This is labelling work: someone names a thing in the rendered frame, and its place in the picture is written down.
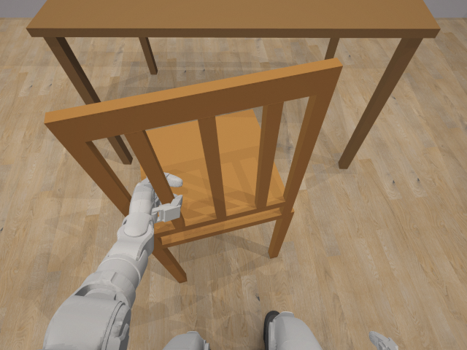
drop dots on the table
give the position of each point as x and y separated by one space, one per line
410 20

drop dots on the chair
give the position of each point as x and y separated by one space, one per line
226 163

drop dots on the robot right hand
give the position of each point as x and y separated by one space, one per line
381 342

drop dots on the robot left upper arm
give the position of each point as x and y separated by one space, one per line
90 323

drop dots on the robot right shin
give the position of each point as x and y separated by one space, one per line
285 313

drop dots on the robot left hand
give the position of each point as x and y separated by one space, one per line
145 199

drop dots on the robot left forearm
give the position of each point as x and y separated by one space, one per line
121 271

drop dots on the left robot thigh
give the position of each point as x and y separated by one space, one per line
187 341

